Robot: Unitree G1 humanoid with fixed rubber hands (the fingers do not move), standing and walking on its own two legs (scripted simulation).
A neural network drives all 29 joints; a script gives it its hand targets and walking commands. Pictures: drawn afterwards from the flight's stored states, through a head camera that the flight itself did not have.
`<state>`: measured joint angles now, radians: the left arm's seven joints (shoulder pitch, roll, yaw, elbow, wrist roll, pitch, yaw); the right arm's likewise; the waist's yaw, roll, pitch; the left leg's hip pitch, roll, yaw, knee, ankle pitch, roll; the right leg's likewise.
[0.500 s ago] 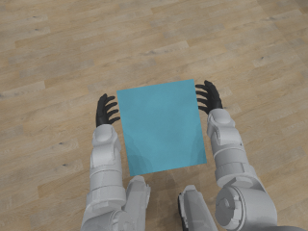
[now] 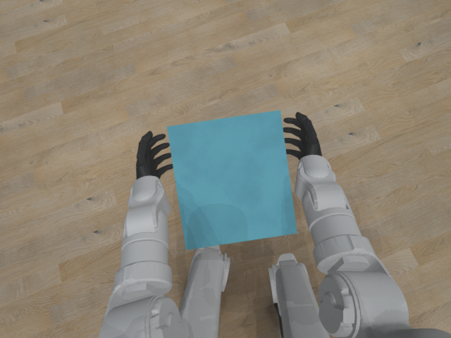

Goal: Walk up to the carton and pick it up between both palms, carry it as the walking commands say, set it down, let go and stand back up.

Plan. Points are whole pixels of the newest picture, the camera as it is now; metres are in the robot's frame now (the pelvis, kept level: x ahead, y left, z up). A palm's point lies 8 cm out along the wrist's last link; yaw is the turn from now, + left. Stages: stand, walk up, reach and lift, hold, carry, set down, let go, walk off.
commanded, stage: set down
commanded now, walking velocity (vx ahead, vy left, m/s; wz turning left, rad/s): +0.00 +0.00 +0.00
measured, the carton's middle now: (230, 176) +0.41 +0.07 -0.18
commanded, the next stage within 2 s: none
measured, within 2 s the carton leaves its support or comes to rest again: neither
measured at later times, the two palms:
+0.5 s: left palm (160, 179) +0.39 +0.22 -0.17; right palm (292, 151) +0.47 -0.06 -0.16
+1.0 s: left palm (168, 176) +0.42 +0.23 -0.26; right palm (284, 154) +0.50 -0.06 -0.25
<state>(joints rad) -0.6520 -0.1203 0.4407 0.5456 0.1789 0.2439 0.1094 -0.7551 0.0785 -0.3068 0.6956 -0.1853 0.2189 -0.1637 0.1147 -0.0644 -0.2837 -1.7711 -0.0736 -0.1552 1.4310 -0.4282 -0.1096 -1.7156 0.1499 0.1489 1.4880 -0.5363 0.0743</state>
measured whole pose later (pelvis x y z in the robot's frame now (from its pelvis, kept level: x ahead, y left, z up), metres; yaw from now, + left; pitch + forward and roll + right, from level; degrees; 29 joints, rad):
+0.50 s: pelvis -0.02 +0.01 -0.06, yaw -1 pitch +47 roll -2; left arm -0.83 -0.07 0.46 0.59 0.14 0.21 0.15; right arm -1.00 0.01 -0.29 0.79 -0.15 0.19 -0.18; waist 0.10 -0.08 -0.18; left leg -2.02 -0.10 -0.17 1.64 -0.44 -0.12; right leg -1.96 0.17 0.14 1.69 -0.56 0.11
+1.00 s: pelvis -0.04 +0.00 -0.12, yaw -1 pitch +47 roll +0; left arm -1.09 0.01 0.51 0.63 0.19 0.26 0.13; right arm -1.26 -0.07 -0.33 0.87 -0.17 0.21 -0.16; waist 0.11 -0.09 0.02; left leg -2.18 -0.12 -0.16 1.80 -0.43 -0.15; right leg -2.14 0.20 0.14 1.87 -0.55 0.12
